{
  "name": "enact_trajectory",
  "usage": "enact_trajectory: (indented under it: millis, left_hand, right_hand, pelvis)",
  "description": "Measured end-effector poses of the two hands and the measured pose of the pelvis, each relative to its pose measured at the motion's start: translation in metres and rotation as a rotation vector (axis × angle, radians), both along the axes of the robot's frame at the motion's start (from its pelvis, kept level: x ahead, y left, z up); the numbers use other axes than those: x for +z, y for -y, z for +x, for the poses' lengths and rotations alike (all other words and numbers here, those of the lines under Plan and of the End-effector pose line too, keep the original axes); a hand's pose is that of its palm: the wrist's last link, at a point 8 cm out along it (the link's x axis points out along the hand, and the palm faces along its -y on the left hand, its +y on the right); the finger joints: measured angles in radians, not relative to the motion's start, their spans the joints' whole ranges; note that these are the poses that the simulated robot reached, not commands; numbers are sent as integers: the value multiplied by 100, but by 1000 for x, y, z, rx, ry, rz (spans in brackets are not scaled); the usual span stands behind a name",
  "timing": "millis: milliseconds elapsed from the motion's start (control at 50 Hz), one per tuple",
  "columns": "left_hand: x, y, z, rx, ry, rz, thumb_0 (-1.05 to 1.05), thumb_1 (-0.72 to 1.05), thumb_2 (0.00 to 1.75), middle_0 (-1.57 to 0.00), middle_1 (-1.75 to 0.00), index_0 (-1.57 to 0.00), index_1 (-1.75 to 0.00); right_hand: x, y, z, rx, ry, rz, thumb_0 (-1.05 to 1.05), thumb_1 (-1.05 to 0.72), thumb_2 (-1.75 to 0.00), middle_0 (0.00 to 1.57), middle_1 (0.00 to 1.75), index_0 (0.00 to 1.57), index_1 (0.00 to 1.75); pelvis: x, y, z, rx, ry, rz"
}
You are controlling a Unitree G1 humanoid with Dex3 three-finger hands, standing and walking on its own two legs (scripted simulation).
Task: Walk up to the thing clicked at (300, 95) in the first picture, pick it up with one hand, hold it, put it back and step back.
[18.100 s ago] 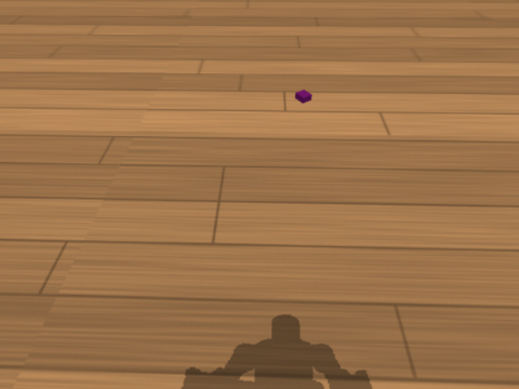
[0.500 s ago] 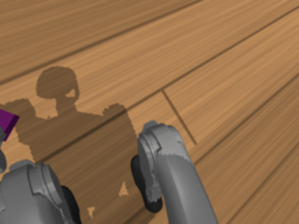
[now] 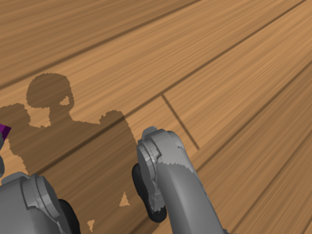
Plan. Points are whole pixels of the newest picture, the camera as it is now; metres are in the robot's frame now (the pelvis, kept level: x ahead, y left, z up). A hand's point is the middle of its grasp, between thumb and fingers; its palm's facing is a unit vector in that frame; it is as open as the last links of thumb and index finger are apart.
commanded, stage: rest palm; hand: left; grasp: from above
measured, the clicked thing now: out of the picture +0.44 +0.31 -0.30
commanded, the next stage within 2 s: close in 1.34 s
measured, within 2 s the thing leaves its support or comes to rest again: neither
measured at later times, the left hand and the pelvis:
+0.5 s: hand out of the picture +0.44 +0.30 -0.25, palm faces -0.17 -0.39 -0.90, open 14.4 cm; pelvis +0.00 +0.01 -0.01, yaw -2 degrees
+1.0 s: hand out of the picture +0.44 +0.31 -0.26, palm faces -0.19 -0.39 -0.90, open 14.4 cm; pelvis +0.00 +0.01 -0.01, yaw -3 degrees
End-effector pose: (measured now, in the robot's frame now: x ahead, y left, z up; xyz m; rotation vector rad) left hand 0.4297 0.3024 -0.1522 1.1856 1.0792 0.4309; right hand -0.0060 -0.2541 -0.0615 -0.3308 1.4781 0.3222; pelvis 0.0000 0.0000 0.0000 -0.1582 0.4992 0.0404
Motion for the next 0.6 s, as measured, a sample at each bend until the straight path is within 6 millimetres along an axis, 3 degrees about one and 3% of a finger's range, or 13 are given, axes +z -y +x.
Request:
enact_trajectory:
  millis: [220,420,600]
  left_hand:
    - [-33,9,-2,31,52,-21,0,-58,103,-10,-98,-7,-102]
    - [-40,5,9,50,62,-13,0,-59,105,-11,-96,-7,-101]
    - [-49,-5,2,77,45,-20,0,-59,104,-11,-97,-7,-101]
  right_hand:
    - [21,-3,-14,52,-59,-37,0,-91,-90,19,30,19,30]
    - [21,-6,1,103,-29,-29,0,-91,-90,19,30,19,30]
    - [12,-17,15,138,20,1,0,-91,-90,19,30,19,30]
  pelvis:
    - [-3,-1,0,3,46,-27]
    - [-6,-7,4,-2,68,-52]
    - [-11,-9,2,-7,84,-62]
